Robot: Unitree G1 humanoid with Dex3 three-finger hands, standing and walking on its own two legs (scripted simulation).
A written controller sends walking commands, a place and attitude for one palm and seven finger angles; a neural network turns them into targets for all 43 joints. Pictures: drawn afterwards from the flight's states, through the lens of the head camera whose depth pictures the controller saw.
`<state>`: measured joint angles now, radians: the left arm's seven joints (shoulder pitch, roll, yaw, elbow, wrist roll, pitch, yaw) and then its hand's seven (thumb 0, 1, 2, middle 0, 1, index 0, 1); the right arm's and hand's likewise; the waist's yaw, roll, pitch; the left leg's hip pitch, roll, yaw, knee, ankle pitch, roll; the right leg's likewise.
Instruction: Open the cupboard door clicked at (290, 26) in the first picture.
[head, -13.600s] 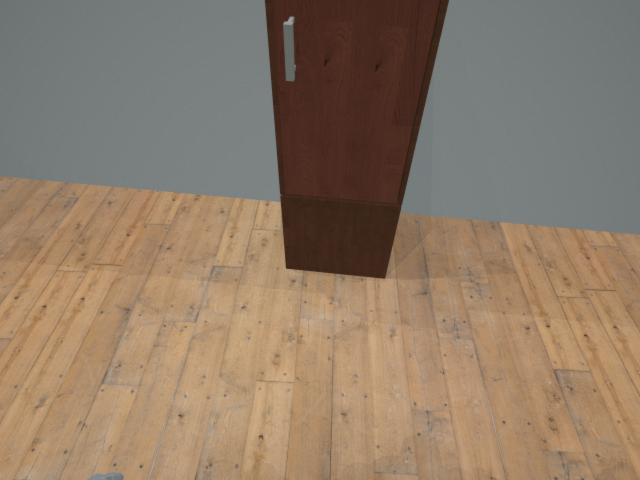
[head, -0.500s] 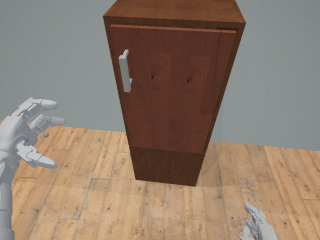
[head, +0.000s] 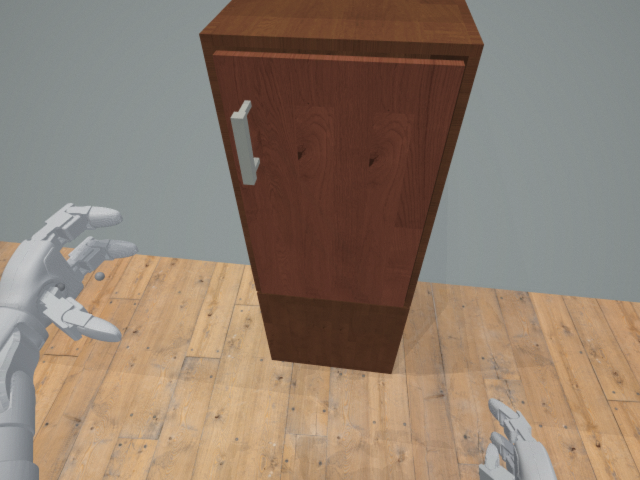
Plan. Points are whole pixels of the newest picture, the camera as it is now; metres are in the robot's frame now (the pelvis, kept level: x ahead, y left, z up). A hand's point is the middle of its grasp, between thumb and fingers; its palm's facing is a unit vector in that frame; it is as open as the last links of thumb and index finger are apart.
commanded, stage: move the hooked fingers beside the handle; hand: left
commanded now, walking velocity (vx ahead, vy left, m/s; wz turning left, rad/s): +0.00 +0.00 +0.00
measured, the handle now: (248, 143) +0.58 +0.17 +0.13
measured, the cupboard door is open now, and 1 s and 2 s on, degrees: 0 0 0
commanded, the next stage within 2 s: none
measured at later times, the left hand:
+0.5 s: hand (140, 227) +0.37 +0.27 +0.13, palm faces -0.02 -1.00 +0.01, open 14.0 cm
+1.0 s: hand (166, 195) +0.44 +0.26 +0.13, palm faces -0.04 -1.00 +0.01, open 14.0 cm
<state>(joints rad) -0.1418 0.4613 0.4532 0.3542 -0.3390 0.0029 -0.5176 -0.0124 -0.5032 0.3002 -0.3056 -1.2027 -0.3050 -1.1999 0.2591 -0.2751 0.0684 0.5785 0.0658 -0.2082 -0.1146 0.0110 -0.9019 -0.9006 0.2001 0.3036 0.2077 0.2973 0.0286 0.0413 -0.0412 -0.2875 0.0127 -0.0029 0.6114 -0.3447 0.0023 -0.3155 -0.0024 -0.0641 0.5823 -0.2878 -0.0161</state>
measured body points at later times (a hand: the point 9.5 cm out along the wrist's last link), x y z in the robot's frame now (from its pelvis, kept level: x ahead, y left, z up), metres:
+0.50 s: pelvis -0.01 +0.01 +0.00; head +0.02 +0.01 +0.45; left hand +0.37 +0.32 +0.13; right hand +0.12 -0.25 -0.09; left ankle -0.01 +0.12 -0.73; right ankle +0.01 -0.11 -0.73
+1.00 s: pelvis +0.00 +0.02 -0.01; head +0.05 +0.03 +0.44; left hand +0.43 +0.31 +0.13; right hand +0.07 -0.25 -0.11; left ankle -0.01 +0.12 -0.73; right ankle +0.01 -0.11 -0.73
